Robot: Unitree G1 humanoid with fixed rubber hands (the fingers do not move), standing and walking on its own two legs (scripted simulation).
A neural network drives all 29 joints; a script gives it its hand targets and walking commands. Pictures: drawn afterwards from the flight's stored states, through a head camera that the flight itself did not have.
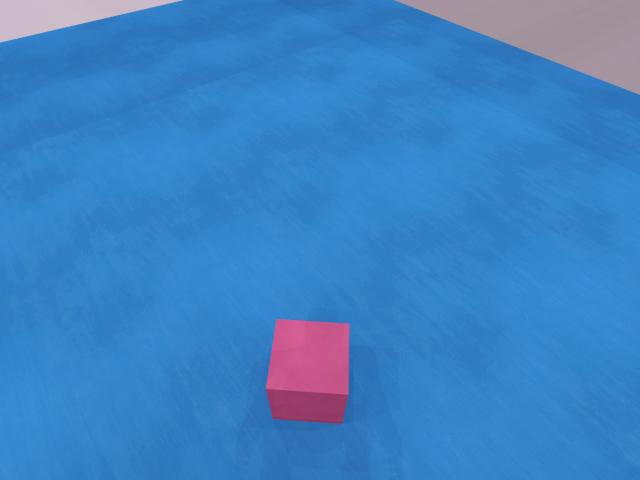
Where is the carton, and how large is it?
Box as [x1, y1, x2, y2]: [266, 319, 348, 423]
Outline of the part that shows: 276,319 266,385 266,391 272,417 280,419 341,423 348,389 348,324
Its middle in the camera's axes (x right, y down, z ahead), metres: -0.03 +0.40 +1.15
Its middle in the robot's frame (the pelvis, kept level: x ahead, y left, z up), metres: +0.51 +0.02 -0.66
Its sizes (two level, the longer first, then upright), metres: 0.210 0.200 0.250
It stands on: the floor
